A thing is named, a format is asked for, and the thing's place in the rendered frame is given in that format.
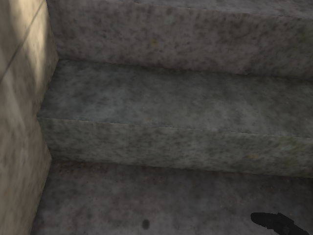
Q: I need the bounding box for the right robot hand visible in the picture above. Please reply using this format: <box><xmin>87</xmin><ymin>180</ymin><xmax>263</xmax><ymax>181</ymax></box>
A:
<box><xmin>250</xmin><ymin>212</ymin><xmax>309</xmax><ymax>235</ymax></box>

